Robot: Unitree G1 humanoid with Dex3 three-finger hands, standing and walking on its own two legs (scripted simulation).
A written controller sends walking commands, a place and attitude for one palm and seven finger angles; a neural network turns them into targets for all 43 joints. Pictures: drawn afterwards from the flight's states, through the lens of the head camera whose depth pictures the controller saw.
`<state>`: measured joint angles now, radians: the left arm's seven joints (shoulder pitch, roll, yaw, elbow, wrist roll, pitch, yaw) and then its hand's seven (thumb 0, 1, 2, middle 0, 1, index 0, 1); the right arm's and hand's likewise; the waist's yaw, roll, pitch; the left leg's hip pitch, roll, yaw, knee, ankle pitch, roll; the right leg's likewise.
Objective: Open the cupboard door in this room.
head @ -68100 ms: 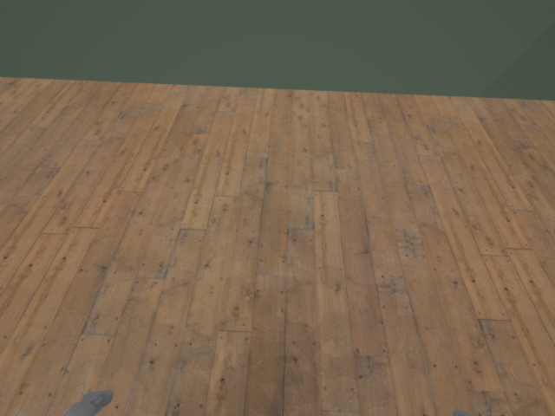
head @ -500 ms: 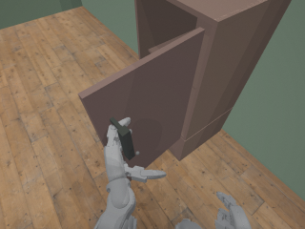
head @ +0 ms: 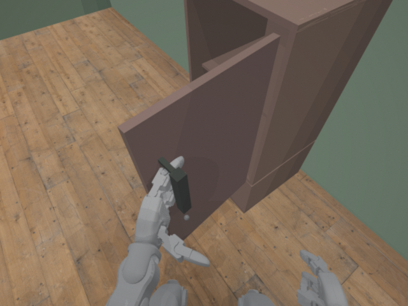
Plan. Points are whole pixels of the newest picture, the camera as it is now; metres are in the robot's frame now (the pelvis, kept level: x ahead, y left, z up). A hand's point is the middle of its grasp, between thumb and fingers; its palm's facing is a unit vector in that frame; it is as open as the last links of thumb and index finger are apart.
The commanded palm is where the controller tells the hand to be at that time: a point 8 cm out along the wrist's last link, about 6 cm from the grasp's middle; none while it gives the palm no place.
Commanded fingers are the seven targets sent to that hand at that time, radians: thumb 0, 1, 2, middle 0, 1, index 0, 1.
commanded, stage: slide the hand sideways off the handle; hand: left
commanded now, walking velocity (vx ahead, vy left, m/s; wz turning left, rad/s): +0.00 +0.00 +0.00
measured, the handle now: (174, 186) +0.34 +0.08 +0.04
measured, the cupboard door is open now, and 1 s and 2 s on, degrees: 97 97 97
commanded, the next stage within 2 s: draw the hand back to the body in 0.86 s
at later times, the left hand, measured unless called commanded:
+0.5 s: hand (161, 242) +0.23 +0.09 +0.04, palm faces -0.10 -1.00 +0.00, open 16.2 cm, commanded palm +0.20 +0.15 +0.04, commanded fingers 0.00 -0.50 0.30 -0.15 -0.30 -0.15 -0.30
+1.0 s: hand (134, 267) +0.19 +0.13 +0.04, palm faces -0.09 -1.00 -0.01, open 16.3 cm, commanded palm +0.17 +0.18 +0.05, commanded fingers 0.00 -0.50 0.30 -0.15 -0.30 -0.15 -0.30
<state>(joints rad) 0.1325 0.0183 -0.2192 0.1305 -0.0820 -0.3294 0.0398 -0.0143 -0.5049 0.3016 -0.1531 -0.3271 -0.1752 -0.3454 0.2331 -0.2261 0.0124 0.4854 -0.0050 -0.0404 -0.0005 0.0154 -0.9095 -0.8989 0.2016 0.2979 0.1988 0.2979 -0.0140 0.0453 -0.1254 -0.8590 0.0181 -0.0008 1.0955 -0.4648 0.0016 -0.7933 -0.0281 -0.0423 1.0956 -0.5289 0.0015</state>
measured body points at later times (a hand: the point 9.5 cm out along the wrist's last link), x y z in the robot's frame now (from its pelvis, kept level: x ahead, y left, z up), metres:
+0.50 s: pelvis +0.01 +0.00 -0.02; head +0.08 -0.01 +0.43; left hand +0.23 +0.14 +0.05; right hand +0.21 -0.22 -0.09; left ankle +0.04 +0.12 -0.66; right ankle +0.01 -0.12 -0.66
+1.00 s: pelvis +0.00 -0.01 -0.03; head +0.05 -0.01 +0.42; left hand +0.19 +0.18 +0.05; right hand +0.19 -0.24 -0.10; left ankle +0.04 +0.12 -0.66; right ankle +0.01 -0.12 -0.66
